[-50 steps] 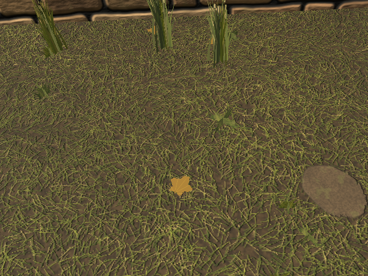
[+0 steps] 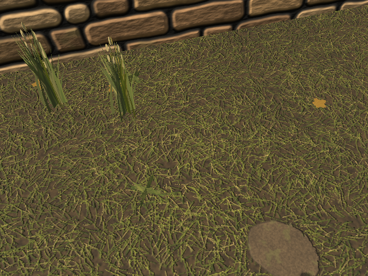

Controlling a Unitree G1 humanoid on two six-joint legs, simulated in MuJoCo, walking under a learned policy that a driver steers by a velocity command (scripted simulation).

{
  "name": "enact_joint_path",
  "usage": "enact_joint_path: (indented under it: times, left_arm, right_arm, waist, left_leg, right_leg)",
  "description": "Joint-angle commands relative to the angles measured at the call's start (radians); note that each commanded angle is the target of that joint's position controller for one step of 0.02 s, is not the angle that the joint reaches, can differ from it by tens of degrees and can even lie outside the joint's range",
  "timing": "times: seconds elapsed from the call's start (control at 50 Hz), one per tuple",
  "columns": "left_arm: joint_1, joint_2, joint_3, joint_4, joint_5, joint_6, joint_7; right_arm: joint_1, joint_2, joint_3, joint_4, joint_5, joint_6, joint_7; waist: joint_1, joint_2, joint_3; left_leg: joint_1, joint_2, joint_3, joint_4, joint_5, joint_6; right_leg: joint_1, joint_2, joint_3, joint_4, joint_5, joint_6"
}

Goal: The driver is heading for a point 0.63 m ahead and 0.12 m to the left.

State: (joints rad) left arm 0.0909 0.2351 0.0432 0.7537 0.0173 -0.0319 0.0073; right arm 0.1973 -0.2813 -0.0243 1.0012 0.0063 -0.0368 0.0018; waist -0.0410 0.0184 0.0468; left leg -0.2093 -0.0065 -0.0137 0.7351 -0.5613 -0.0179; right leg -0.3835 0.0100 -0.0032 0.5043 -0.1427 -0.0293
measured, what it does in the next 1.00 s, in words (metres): walks ahead: left foot, then left foot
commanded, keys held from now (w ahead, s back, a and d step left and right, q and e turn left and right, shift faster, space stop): no key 0.18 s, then w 0.82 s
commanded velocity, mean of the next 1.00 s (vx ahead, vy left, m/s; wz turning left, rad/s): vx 0.31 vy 0.00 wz -0.01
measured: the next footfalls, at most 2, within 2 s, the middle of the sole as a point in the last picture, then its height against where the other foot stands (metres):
left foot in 0.14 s outside the picture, level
left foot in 0.88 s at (153, 271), level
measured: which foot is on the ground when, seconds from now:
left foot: up 0.00-0.12, down 0.14-0.44, up 0.46-0.86, down 0.88-1.00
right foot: down 0.00-0.88, up 0.90-1.00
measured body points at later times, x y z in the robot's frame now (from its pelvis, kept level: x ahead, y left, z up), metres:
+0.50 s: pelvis +0.11 -0.01 +0.00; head +0.13 -0.02 +0.45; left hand +0.19 +0.28 -0.12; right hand +0.14 -0.29 -0.15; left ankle +0.01 +0.13 -0.68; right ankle +0.10 -0.10 -0.73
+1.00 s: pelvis +0.36 +0.06 +0.00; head +0.39 +0.07 +0.44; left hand +0.38 +0.33 -0.15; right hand +0.50 -0.21 -0.12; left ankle +0.44 +0.14 -0.73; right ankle +0.22 -0.09 -0.64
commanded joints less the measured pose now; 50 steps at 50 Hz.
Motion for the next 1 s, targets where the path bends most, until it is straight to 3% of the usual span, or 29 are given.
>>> enact_joint_path:
  times: [0.02,0.06,0.1,0.14,0.16,0.18,0.2,0.26,0.3,0.34,0.38,0.42,0.44,0.46,0.48,0.5,0.54,0.56,0.6,0.68,0.78,0.84,0.88,0.9,0.92,0.94,0.96,0.98,1.0]
  left_arm:
    - [0.054,0.142,0.029,-0.017,-0.005,0.001,-0.003]
    - [-0.031,0.157,0.034,-0.019,0.001,0.008,0.006]
    - [-0.061,0.135,0.029,-0.007,-0.003,0.016,0.009]
    - [-0.012,0.101,0.02,0.028,-0.014,0.017,0.006]
    - [0.022,0.095,0.018,0.046,-0.003,0.02,0.006]
    - [0.032,0.066,0.013,0.042,0.0,0.025,0.01]
    - [0.011,0.085,0.016,0.053,0.003,0.028,0.018]
    - [0.013,0.112,0.033,0.07,-0.019,0.014,0.025]
    - [-0.025,0.089,0.032,0.061,-0.031,-0.012,0.011]
    - [-0.039,0.076,0.032,0.057,-0.04,-0.041,-0.005]
    - [0.007,0.077,0.036,0.08,-0.049,-0.059,-0.019]
    - [0.18,0.121,0.063,0.158,-0.047,-0.056,-0.017]
    - [0.299,0.198,0.088,0.184,-0.041,-0.056,-0.01]
    - [0.409,0.277,0.105,0.208,-0.041,-0.058,-0.019]
    - [0.374,0.188,0.073,0.201,-0.03,-0.069,-0.021]
    - [0.32,0.139,0.055,0.186,-0.024,-0.077,-0.022]
    - [0.273,0.124,0.044,0.174,-0.026,-0.079,-0.025]
    - [0.274,0.108,0.035,0.178,-0.023,-0.075,-0.024]
    - [0.295,0.12,0.033,0.187,-0.023,-0.064,-0.016]
    - [0.292,0.171,0.04,0.192,-0.022,-0.054,0.005]
    - [0.335,0.171,0.048,0.231,-0.038,-0.057,0.007]
    - [0.298,0.191,0.058,0.229,-0.037,-0.044,0.011]
    - [0.286,0.167,0.048,0.221,-0.025,-0.028,0.014]
    - [0.337,0.112,0.029,0.201,-0.01,-0.026,0.013]
    - [0.432,-0.011,-0.005,0.204,-0.025,-0.049,0.004]
    - [0.343,0.095,0.019,0.194,-0.054,-0.07,-0.001]
    - [0.257,0.146,0.033,0.165,-0.072,-0.084,-0.002]
    - [0.217,0.151,0.035,0.158,-0.062,-0.091,0.007]
    - [0.206,0.147,0.044,0.159,-0.047,-0.086,0.015]
  right_arm:
    - [0.037,-0.103,-0.021,-0.031,0.003,0.04,-0.019]
    - [0.069,-0.083,-0.02,-0.01,-0.002,0.059,-0.032]
    - [0.115,-0.048,-0.013,0.024,-0.013,0.058,-0.028]
    - [0.089,-0.07,-0.014,0.021,-0.037,0.058,-0.019]
    - [0.049,-0.112,-0.018,-0.003,-0.035,0.059,-0.022]
    - [-0.003,-0.144,-0.022,0.001,-0.02,0.055,-0.023]
    - [-0.029,-0.113,-0.016,-0.007,-0.016,0.046,-0.022]
    - [0.008,-0.166,-0.037,-0.005,-0.004,0.021,-0.027]
    - [0.076,-0.186,-0.049,0.012,0.012,0.002,-0.031]
    - [0.1,-0.172,-0.052,0.02,0.017,-0.016,-0.033]
    - [0.061,-0.163,-0.055,0.008,0.028,-0.019,-0.028]
    - [-0.011,-0.152,-0.054,-0.021,0.026,-0.018,-0.022]
    - [-0.047,-0.099,-0.039,-0.049,0.02,-0.026,-0.019]
    - [-0.056,-0.064,-0.028,-0.083,0.009,-0.043,-0.021]
    - [-0.063,-0.102,-0.039,-0.085,0.019,-0.056,-0.016]
    - [-0.051,-0.109,-0.042,-0.078,0.039,-0.065,-0.004]
    - [-0.075,-0.1,-0.046,-0.075,0.036,-0.071,0.007]
    - [-0.09,-0.094,-0.049,-0.078,0.028,-0.067,0.012]
    - [-0.102,-0.053,-0.042,-0.085,0.021,-0.057,0.025]
    - [-0.252,-0.012,-0.021,-0.144,0.009,-0.05,0.03]
    - [-0.333,-0.047,-0.024,-0.187,0.021,-0.049,0.037]
    - [-0.244,-0.1,-0.049,-0.177,0.02,-0.055,0.041]
    - [0.042,-0.16,-0.092,-0.089,0.02,-0.046,0.03]
    - [0.19,-0.229,-0.11,-0.06,0.004,-0.041,0.02]
    - [0.217,-0.25,-0.105,-0.05,-0.001,-0.044,0.031]
    - [0.145,-0.169,-0.081,-0.059,0.012,-0.055,0.036]
    - [0.056,-0.131,-0.07,-0.079,0.012,-0.063,0.036]
    - [-0.02,-0.113,-0.064,-0.095,0.002,-0.071,0.037]
    - [-0.06,-0.087,-0.057,-0.099,-0.011,-0.077,0.041]
  waist:
    - [0.031,-0.134,-0.16]
    - [-0.01,-0.152,-0.129]
    - [-0.039,-0.153,-0.147]
    - [-0.02,-0.107,-0.122]
    - [0.018,-0.045,-0.077]
    - [0.068,0.088,-0.02]
    - [0.05,0.087,-0.004]
    - [0.022,0.146,0.038]
    - [-0.012,0.168,0.081]
    - [-0.014,0.17,0.095]
    - [0.027,0.146,0.071]
    - [0.106,0.095,-0.004]
    - [0.147,-0.083,-0.051]
    - [0.176,-0.325,-0.109]
    - [0.144,-0.229,-0.079]
    - [0.111,-0.162,-0.04]
    - [0.09,-0.087,0.003]
    - [0.083,-0.09,0.003]
    - [0.076,-0.102,0.004]
    - [0.094,-0.09,0.052]
    - [0.091,-0.111,0.086]
    - [0.018,-0.121,0.009]
    - [-0.114,-0.11,-0.157]
    - [-0.124,0.052,-0.281]
    - [-0.057,0.286,-0.399]
    - [-0.072,0.189,-0.287]
    - [-0.049,0.133,-0.155]
    - [-0.014,0.045,-0.103]
    - [0.016,0.032,-0.067]
  left_leg:
    - [-0.193,0.062,-0.041,0.131,-0.075,-0.031]
    - [-0.073,0.061,-0.013,0.007,0.076,-0.04]
    - [0.066,0.036,0.032,-0.15,0.298,-0.034]
    - [0.104,0.052,0.008,-0.28,0.431,-0.001]
    - [0.056,0.114,-0.055,-0.35,0.363,0.032]
    - [-0.13,0.122,-0.072,-0.381,0.132,0.072]
    - [-0.196,0.103,-0.074,-0.424,-0.03,0.074]
    - [-0.111,0.167,-0.183,-0.489,-0.138,0.122]
    - [-0.003,0.286,-0.329,-0.521,-0.13,0.201]
    - [0.081,0.332,-0.366,-0.511,0.023,0.236]
    - [0.084,0.298,-0.286,-0.469,0.16,0.208]
    - [-0.071,0.203,-0.153,-0.352,0.342,0.146]
    - [-0.211,0.089,-0.009,-0.077,0.434,0.081]
    - [-0.428,-0.024,0.046,0.223,0.162,0.027]
    - [-0.55,0.01,-0.045,0.403,0.006,0.038]
    - [-0.583,0.058,-0.077,0.462,0.066,0.067]
    - [-0.606,0.116,-0.051,0.406,0.207,0.087]
    - [-0.575,0.132,-0.038,0.363,0.253,0.084]
    - [-0.535,0.13,-0.004,0.272,0.304,0.059]
    - [-0.453,0.092,0.045,-0.018,0.464,0.014]
    - [-0.362,0.066,0.035,-0.178,0.581,0.051]
    - [-0.23,0.03,0.051,-0.195,0.522,0.099]
    - [0.141,-0.002,0.068,-0.18,0.485,0.144]
    - [0.439,0.207,-0.22,-0.201,0.351,0.22]
    - [0.6,0.384,-0.714,-0.409,0.078,0.349]
    - [0.515,0.354,-0.727,-0.492,-0.025,0.305]
    - [0.374,0.334,-0.578,-0.506,0.036,0.266]
    - [0.233,0.303,-0.469,-0.523,0.155,0.247]
    - [0.121,0.269,-0.373,-0.541,0.271,0.234]
  right_leg:
    - [0.282,-0.295,0.321,-0.147,0.384,-0.21]
    - [0.133,-0.238,0.247,-0.188,0.257,-0.168]
    - [0.067,-0.182,0.162,-0.174,0.154,-0.135]
    - [0.046,-0.116,0.111,-0.151,-0.11,-0.054]
    - [0.04,-0.079,0.087,-0.124,-0.237,-0.014]
    - [0.145,-0.025,0.03,-0.113,-0.196,0.022]
    - [0.213,-0.01,0.016,-0.061,-0.178,0.034]
    - [0.069,0.048,-0.059,0.105,-0.267,0.016]
    - [-0.08,0.014,-0.045,0.181,-0.242,-0.007]
    - [-0.153,-0.027,-0.018,0.197,-0.276,-0.032]
    - [-0.043,-0.026,-0.04,0.046,-0.245,-0.051]
    - [0.299,0.001,-0.032,-0.055,-0.076,-0.057]
    - [0.455,-0.135,0.199,-0.152,-0.119,-0.119]
    - [0.635,-0.325,0.56,-0.27,-0.089,-0.244]
    - [0.642,-0.379,0.611,-0.271,-0.042,-0.273]
    - [0.612,-0.352,0.508,-0.257,0.015,-0.246]
    - [0.565,-0.298,0.345,-0.285,0.117,-0.198]
    - [0.537,-0.271,0.28,-0.299,0.19,-0.177]
    - [0.493,-0.245,0.209,-0.326,0.252,-0.173]
    - [0.362,-0.21,0.11,-0.386,0.219,-0.168]
    - [0.372,-0.251,0.073,-0.404,0.198,-0.144]
    - [0.454,-0.271,0.043,-0.27,0.485,-0.112]
    - [0.347,-0.195,-0.016,0.078,0.615,-0.061]
    - [0.076,-0.108,-0.051,0.428,0.274,-0.022]
    - [-0.187,0.059,0.057,0.716,-0.427,0.014]
    - [-0.291,0.008,0.146,0.832,-0.421,-0.007]
    - [-0.338,-0.044,0.116,0.833,-0.327,-0.029]
    - [-0.29,-0.098,0.099,0.782,-0.227,-0.037]
    - [-0.237,-0.134,0.094,0.73,-0.169,-0.037]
